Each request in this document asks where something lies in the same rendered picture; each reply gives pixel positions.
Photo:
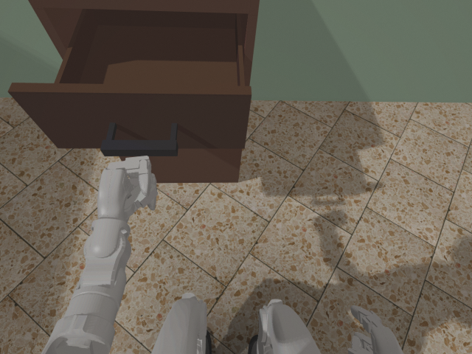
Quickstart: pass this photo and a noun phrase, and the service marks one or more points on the robot right hand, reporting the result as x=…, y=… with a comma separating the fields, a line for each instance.
x=382, y=339

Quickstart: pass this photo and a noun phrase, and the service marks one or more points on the handle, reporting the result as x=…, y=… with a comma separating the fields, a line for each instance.
x=111, y=147

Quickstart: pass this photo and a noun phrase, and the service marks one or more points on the cabinet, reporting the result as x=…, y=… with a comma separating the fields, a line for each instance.
x=60, y=17

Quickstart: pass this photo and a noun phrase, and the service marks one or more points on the robot thigh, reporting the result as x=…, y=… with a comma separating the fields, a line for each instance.
x=281, y=327
x=184, y=324

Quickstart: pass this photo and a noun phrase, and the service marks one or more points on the robot left forearm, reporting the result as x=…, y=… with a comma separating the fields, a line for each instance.
x=88, y=324

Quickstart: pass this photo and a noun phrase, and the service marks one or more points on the robot left hand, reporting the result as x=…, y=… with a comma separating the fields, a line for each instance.
x=115, y=187

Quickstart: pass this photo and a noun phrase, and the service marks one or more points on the robot left thigh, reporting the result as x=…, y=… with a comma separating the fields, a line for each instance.
x=184, y=324

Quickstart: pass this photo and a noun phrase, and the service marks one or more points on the robot right thigh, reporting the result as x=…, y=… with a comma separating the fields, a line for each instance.
x=281, y=327

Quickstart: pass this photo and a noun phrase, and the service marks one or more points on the drawer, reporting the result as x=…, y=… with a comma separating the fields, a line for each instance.
x=145, y=70

